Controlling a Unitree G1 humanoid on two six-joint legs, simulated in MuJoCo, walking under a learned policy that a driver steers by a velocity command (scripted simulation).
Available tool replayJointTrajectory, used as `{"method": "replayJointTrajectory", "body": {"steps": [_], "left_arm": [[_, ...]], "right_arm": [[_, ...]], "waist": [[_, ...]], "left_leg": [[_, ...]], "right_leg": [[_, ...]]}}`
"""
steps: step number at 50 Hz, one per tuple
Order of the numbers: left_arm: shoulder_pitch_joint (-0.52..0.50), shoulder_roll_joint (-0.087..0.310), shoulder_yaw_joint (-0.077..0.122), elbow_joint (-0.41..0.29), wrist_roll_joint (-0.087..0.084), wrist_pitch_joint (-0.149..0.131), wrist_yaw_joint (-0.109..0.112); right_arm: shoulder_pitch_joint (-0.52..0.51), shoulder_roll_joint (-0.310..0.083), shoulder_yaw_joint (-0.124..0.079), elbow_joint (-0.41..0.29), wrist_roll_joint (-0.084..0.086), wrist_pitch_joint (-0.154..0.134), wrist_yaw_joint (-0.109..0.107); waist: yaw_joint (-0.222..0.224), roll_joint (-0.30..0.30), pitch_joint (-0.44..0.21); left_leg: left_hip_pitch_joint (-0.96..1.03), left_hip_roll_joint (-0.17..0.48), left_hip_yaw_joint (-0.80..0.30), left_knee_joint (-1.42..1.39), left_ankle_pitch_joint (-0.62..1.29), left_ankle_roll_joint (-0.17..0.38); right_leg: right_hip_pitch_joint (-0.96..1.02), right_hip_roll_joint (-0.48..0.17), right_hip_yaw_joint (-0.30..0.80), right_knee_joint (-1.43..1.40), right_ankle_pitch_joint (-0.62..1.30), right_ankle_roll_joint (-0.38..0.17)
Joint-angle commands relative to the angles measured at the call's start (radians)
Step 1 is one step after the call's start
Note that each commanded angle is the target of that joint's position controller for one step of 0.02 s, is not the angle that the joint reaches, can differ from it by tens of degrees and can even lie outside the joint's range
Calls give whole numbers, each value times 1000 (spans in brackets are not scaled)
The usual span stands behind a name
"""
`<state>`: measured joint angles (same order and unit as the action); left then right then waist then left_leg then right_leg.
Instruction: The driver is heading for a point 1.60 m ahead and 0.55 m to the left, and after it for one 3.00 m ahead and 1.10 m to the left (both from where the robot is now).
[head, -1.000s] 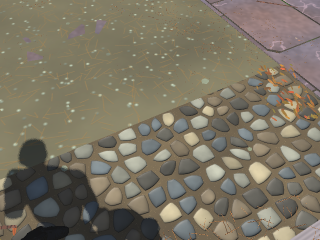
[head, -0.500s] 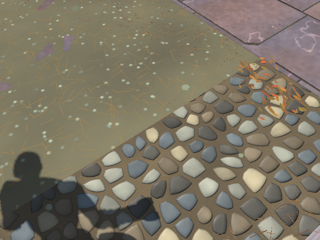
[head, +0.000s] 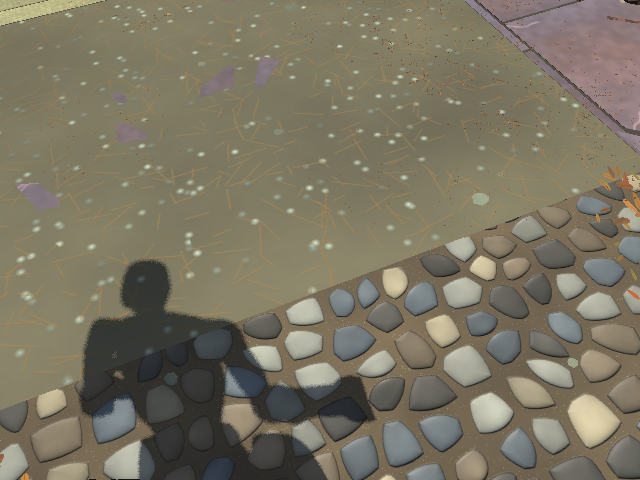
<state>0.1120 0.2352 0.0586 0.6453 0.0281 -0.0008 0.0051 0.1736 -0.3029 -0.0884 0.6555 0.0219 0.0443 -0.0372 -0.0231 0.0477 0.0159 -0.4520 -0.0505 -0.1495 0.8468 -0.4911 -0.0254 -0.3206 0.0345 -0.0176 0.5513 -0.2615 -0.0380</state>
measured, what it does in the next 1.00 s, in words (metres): steps on the spot, turning left: left foot, then right foot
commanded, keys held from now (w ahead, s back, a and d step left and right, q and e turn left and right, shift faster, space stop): q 0.78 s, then no key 0.22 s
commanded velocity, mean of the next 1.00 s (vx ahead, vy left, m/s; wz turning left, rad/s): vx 0.00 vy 0.00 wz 0.54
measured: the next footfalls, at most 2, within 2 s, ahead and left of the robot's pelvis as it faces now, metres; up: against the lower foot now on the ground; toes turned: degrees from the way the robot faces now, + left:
left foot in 0.40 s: +0.00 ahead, +0.15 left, +0.00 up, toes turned +17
right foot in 0.88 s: +0.09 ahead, -0.05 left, +0.00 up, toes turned +34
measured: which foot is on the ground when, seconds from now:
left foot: up 0.00-0.38, down 0.40-0.88, up 0.90-1.00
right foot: down 0.00-0.40, up 0.42-0.86, down 0.88-1.00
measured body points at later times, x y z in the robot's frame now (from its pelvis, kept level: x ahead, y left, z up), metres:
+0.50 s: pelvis -0.02 +0.04 +0.00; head +0.01 +0.08 +0.45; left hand +0.04 +0.36 -0.11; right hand +0.22 -0.16 -0.07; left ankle -0.03 +0.14 -0.73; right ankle +0.00 -0.10 -0.67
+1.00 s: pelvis -0.01 +0.02 +0.01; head +0.03 +0.01 +0.46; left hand +0.00 +0.33 -0.07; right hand +0.29 -0.12 -0.09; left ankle -0.09 +0.12 -0.67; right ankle +0.05 -0.07 -0.73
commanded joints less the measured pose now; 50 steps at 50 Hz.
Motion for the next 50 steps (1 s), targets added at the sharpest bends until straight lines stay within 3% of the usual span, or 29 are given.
{"method": "replayJointTrajectory", "body": {"steps": [1,2,3,6,8,11,16,18,19,20,21,22,23,25,26,28,33,37,40,42,43,44,45,46,47,48,49,50], "left_arm": [[-43,107,27,-94,10,-27,13],[-72,95,22,-101,-7,-29,20],[-71,95,17,-98,-15,-29,30],[-20,92,13,-85,-5,-20,53],[16,110,20,-71,-6,-14,62],[22,156,37,-59,-7,-6,58],[18,198,53,-34,-29,0,33],[4,196,54,-20,-52,3,32],[54,171,50,7,-55,4,30],[75,127,41,10,-34,2,26],[21,90,22,-57,6,-1,26],[-60,142,38,-67,-6,-4,32],[-62,148,40,-61,-29,1,30],[-45,150,47,-40,-16,7,36],[-36,150,50,-36,-12,8,36],[-11,138,47,-26,-17,6,34],[-46,95,26,-45,-22,4,42],[-61,92,21,-56,-32,-6,38],[-32,100,23,-54,-43,-16,27],[9,91,22,-43,-46,-24,15],[38,87,22,-34,-41,-30,10],[42,125,30,-41,-24,-31,10],[-26,198,38,-67,-4,-23,17],[8,169,39,-61,11,-25,14],[4,146,32,-72,1,-29,18],[-20,122,26,-72,-10,-27,25],[-32,114,21,-76,-24,-27,29],[-40,99,12,-76,-30,-27,34]], "right_arm": [[37,-151,-51,-53,3,-14,1],[49,-134,-50,-38,1,-2,-3],[44,-112,-46,-40,-3,3,-3],[-12,-79,-32,-80,6,1,2],[-59,-50,-15,-111,-1,-1,6],[-82,-18,5,-137,-9,-3,26],[-39,-50,-2,-142,-3,1,48],[28,-45,-8,-122,-4,1,57],[68,-71,-21,-107,-9,-2,53],[110,-156,-48,-113,-12,-9,41],[79,-258,-61,-158,-28,-18,27],[108,-206,-51,-159,-43,-39,33],[69,-172,-35,-155,-43,-52,33],[-23,-124,-22,-168,-13,-53,23],[-48,-116,-14,-175,-10,-50,17],[-46,-106,-7,-181,-23,-47,7],[-7,-130,-15,-174,-21,-41,-4],[-12,-142,-21,-168,-15,-33,5],[-29,-136,-19,-162,-7,-22,10],[-49,-119,-11,-157,2,-13,9],[-56,-107,-5,-154,10,-8,6],[-22,-71,5,-149,0,-9,4],[41,-31,16,-144,-17,-18,7],[-3,-117,-9,-145,-28,-28,4],[1,-169,-30,-126,-20,-32,5],[0,-155,-30,-102,-11,-28,6],[6,-125,-24,-88,-11,-17,3],[0,-98,-16,-84,-10,-10,2]], "waist": [[-9,-156,-72],[-11,-149,-52],[-5,-162,-39],[32,-165,-54],[58,-162,-69],[74,-185,-84],[50,-212,-93],[5,-200,-105],[-1,-152,-113],[2,43,-122],[17,305,-104],[-64,182,-182],[-34,146,-137],[5,82,-93],[23,88,-97],[35,88,-131],[14,81,-131],[1,112,-118],[5,129,-135],[28,127,-153],[50,110,-154],[33,26,-167],[-43,-232,-133],[12,-327,-105],[23,-234,-94],[14,-175,-76],[8,-155,-64],[12,-155,-59]], "left_leg": [[-217,42,10,404,-61,-29],[-229,52,15,430,4,-42],[-227,52,25,465,55,-58],[-240,59,81,424,131,-89],[-249,89,96,301,133,-99],[-143,122,138,135,90,-84],[19,107,205,-94,94,-20],[140,76,242,-300,221,31],[246,48,225,-402,318,62],[415,170,18,-456,599,123],[482,428,-355,-455,848,317],[430,445,-371,-487,752,396],[386,390,-284,-495,638,349],[329,297,-201,-496,515,259],[284,271,-172,-495,561,251],[273,247,-155,-488,611,256],[288,227,-208,-473,541,258],[255,217,-284,-458,504,261],[282,219,-340,-425,622,257],[289,196,-336,-380,689,229],[255,167,-315,-353,637,194],[168,116,-260,-279,453,137],[-6,-35,-83,-115,65,67],[-79,-67,3,92,-194,1],[-96,-36,-11,252,-167,-32],[-117,-27,-14,318,-106,-50],[-128,-26,-26,342,-57,-61],[-134,-26,-31,367,-18,-71]], "right_leg": [[165,-360,341,-250,246,-202],[162,-311,270,-251,196,-167],[147,-291,221,-255,227,-167],[197,-279,128,-262,273,-197],[269,-304,115,-257,290,-211],[253,-326,67,-258,287,-220],[219,-360,25,-201,401,-202],[197,-342,-26,-112,396,-145],[142,-299,-75,-28,297,-85],[-50,-217,-157,191,44,6],[-373,-66,-148,448,-402,105],[-384,-54,25,609,-420,115],[-396,-71,54,653,-339,108],[-402,-84,79,620,-197,108],[-358,-70,73,630,-146,115],[-317,-44,69,630,-89,125],[-287,-27,87,430,-79,127],[-184,-1,91,271,-142,107],[-113,10,89,153,-144,97],[-15,6,72,-16,-48,80],[77,-4,63,-157,86,62],[189,-116,154,-194,215,19],[247,-305,362,-205,484,-98],[169,-429,497,-235,553,-265],[168,-409,466,-235,497,-285],[173,-346,389,-218,428,-240],[173,-301,339,-215,364,-200],[178,-286,310,-208,388,-193]]}}
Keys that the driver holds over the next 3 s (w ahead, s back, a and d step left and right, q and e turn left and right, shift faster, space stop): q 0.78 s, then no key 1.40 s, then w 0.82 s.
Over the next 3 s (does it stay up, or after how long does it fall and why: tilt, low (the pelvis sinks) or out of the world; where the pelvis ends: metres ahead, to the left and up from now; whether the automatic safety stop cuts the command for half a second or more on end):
stays up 0.25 0.21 -0.01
